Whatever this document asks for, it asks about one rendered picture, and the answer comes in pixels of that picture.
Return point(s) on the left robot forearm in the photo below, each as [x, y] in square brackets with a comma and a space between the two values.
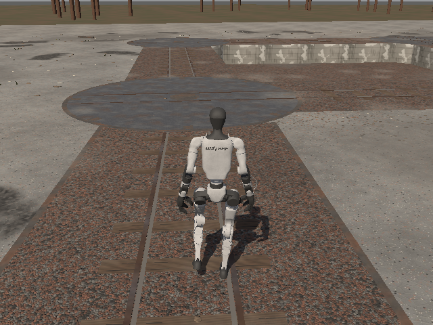
[185, 183]

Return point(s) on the right robot hand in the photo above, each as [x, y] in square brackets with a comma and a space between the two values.
[250, 201]

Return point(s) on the robot left thigh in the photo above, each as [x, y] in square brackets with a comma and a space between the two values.
[199, 199]

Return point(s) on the right robot upper arm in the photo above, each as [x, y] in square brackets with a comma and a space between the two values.
[241, 155]

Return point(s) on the robot left shin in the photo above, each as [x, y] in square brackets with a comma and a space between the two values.
[197, 238]

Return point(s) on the left robot upper arm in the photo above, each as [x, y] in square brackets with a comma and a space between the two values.
[196, 142]

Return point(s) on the left robot hand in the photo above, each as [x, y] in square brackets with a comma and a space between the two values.
[181, 204]

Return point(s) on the right robot forearm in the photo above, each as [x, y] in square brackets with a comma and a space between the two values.
[247, 183]

